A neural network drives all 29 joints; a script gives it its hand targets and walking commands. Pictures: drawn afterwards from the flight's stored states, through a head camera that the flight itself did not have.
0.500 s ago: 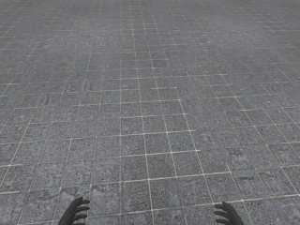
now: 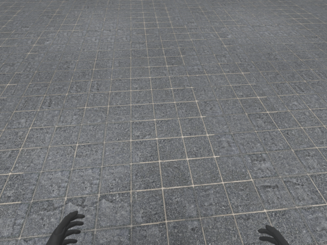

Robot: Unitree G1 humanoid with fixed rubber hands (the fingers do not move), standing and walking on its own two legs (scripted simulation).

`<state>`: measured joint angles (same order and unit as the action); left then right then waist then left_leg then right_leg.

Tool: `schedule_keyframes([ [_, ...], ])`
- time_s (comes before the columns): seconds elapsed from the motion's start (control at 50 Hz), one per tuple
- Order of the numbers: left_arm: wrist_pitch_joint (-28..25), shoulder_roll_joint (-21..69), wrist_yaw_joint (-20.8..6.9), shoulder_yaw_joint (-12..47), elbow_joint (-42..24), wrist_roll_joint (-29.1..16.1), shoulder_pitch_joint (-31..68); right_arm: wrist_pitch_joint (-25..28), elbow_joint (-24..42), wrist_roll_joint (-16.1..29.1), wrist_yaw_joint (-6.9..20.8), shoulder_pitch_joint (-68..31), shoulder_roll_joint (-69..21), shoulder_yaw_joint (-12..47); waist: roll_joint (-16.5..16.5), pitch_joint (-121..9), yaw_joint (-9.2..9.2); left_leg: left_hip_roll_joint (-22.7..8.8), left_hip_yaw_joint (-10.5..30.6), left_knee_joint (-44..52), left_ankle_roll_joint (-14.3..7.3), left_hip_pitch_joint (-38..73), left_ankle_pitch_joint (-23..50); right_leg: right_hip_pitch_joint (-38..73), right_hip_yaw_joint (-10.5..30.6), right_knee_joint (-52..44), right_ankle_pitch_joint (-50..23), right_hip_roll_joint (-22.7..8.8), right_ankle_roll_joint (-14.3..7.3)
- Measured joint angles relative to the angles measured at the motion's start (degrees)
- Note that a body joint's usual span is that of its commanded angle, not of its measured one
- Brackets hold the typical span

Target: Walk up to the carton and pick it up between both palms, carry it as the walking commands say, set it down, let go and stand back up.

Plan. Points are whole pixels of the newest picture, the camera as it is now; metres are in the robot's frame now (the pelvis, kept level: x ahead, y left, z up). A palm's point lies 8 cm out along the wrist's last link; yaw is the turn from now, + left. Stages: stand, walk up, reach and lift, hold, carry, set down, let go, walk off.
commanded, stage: stand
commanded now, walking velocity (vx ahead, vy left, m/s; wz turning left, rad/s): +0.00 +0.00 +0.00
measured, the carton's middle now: out of the picture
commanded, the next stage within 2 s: walk up in 0.64 s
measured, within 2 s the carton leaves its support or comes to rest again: neither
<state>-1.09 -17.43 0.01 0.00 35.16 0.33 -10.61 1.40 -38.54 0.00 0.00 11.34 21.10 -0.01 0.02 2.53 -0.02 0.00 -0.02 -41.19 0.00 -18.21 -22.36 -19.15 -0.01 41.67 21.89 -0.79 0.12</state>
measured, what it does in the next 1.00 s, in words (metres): stands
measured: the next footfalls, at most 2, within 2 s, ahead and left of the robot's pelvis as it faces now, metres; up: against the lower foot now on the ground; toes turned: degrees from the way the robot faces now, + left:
left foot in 1.54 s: -0.01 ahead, +0.10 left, +0.00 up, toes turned -6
right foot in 1.86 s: -0.05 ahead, -0.17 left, +0.00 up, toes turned -20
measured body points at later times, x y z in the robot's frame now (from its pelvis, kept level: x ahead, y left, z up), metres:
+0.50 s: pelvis +0.00 +0.00 +0.00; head +0.02 +0.00 +0.45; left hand +0.16 +0.27 -0.09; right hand +0.13 -0.29 -0.10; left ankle +0.00 +0.12 -0.72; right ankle +0.00 -0.12 -0.72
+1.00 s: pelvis -0.01 +0.00 +0.00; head +0.03 +0.01 +0.45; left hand +0.12 +0.28 -0.11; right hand +0.10 -0.28 -0.12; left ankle +0.00 +0.12 -0.72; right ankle +0.00 -0.12 -0.72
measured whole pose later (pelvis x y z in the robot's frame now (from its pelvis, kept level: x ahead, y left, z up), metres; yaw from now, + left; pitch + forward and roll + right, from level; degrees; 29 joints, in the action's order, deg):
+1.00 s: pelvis -0.01 +0.00 +0.00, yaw +0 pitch -2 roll +0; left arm 1.7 -18.9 -0.5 0.0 39.7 0.3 -11.3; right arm -2.7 -44.2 0.0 -0.3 11.1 18.0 0.0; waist -0.8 6.4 -0.1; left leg 0.0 -0.4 -41.0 0.0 -18.2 -21.3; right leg -19.2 0.4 41.4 20.6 -0.8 0.1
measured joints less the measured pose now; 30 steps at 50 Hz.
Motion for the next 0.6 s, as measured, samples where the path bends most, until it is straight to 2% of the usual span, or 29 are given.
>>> schedule_keyframes([
  [0.6,-0.19,-0.71,0.00,0.00,2.81,0.00,0.21,0.36,-4.14,0.00,0.00,0.00,0.35,0.00,0.00,0.05,0.00,0.00,0.00,0.00,0.00,0.00,0.08,0.01,0.00,0.00,-0.03,-0.01,0.00],
])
